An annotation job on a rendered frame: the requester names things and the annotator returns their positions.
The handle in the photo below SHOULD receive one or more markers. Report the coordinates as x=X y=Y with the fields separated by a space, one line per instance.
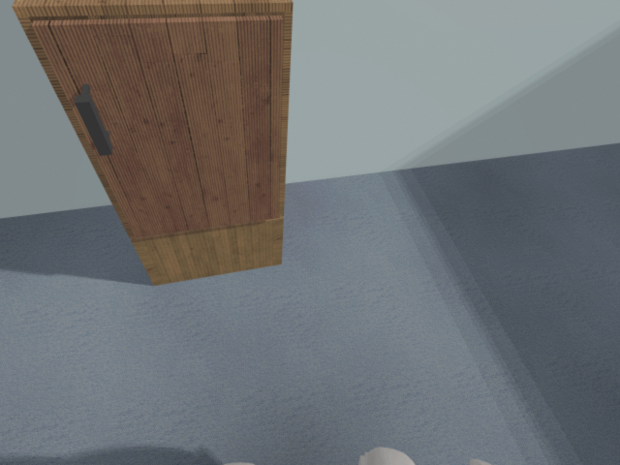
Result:
x=93 y=122

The cupboard door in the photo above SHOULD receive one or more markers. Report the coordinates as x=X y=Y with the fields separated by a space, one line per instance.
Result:
x=193 y=110

